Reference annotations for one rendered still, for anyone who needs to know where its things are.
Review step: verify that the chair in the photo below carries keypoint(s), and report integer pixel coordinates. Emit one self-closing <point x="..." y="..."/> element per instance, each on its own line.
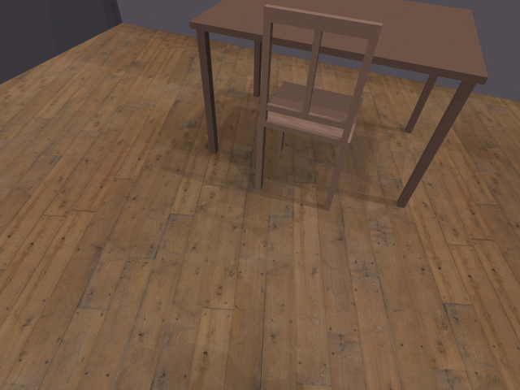
<point x="305" y="111"/>

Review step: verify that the table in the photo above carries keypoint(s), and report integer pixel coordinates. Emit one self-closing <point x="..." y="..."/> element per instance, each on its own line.
<point x="415" y="36"/>

